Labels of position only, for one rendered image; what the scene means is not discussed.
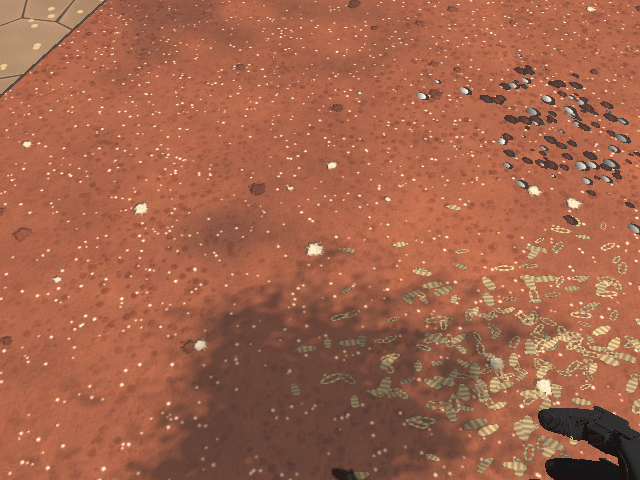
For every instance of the right robot hand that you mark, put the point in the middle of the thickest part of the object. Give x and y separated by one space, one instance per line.
603 430

